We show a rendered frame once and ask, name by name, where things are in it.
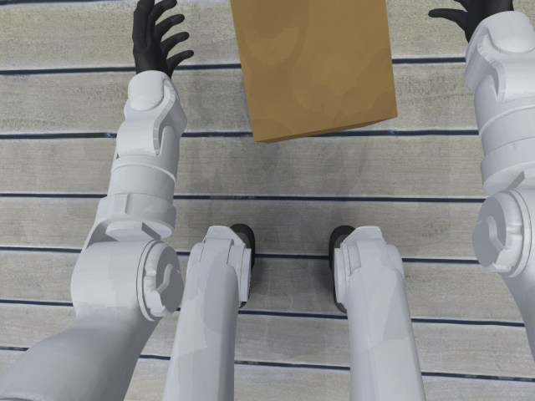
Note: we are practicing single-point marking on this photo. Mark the right robot forearm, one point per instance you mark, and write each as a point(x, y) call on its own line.
point(500, 72)

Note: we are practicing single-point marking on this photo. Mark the right robot shin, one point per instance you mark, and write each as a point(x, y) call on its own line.
point(368, 232)

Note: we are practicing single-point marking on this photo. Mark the robot right upper arm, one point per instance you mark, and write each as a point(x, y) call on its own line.
point(504, 242)

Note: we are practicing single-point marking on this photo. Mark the robot left upper arm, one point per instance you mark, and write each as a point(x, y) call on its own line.
point(121, 290)

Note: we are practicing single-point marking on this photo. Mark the left robot foot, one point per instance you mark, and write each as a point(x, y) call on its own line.
point(246, 234)

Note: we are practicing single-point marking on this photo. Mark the robot right hand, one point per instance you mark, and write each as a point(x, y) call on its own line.
point(477, 10)

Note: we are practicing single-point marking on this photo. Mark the robot left hand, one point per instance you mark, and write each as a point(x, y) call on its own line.
point(149, 52)

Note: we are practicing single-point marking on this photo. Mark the carton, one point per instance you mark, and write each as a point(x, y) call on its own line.
point(313, 67)

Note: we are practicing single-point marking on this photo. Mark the left robot forearm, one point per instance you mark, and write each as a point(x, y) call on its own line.
point(138, 205)

